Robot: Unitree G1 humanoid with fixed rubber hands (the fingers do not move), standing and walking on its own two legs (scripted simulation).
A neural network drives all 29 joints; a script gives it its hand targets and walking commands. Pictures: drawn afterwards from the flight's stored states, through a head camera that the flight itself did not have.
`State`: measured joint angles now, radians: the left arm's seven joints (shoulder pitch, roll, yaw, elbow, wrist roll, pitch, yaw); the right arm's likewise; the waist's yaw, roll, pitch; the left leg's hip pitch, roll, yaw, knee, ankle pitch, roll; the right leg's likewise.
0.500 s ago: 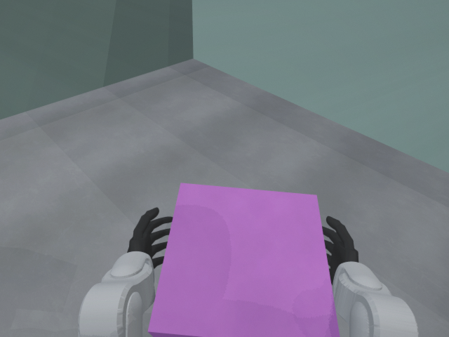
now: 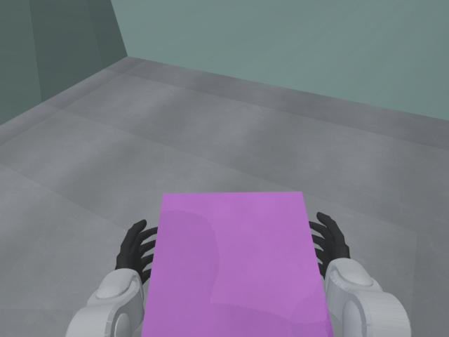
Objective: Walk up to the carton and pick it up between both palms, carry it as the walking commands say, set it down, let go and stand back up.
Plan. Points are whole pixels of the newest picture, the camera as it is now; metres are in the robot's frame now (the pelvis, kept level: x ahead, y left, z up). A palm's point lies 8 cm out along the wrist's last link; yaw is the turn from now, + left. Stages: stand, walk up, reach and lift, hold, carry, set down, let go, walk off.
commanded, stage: carry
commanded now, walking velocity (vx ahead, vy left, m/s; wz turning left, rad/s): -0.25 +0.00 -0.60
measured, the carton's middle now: (233, 285) +0.23 +0.00 +0.02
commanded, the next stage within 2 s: none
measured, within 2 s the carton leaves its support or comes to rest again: neither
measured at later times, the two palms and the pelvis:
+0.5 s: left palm out of the picture +0.08 +0.08 +0.09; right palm out of the picture -0.02 -0.20 +0.09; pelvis -0.20 +0.02 -0.01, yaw -21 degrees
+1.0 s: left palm out of the picture -0.10 +0.09 +0.08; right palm out of the picture -0.24 -0.18 +0.08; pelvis -0.38 +0.07 -0.01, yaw -33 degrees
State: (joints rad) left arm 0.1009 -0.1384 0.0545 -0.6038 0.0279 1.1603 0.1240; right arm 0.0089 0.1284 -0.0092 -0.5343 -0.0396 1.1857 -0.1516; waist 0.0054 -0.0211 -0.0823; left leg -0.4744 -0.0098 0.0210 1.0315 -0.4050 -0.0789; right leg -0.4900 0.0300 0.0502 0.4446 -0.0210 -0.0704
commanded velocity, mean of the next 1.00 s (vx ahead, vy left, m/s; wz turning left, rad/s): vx -0.25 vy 0.00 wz -0.60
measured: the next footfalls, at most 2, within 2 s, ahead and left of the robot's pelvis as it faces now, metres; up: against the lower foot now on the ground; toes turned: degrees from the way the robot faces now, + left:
left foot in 0.12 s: -0.07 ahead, +0.09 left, +0.00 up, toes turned +1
right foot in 0.54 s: -0.26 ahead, -0.11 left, +0.00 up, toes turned -29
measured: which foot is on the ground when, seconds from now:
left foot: up 0.00-0.10, down 0.12-0.58, up 0.60-1.00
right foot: down 0.00-0.14, up 0.16-0.52, down 0.54-1.00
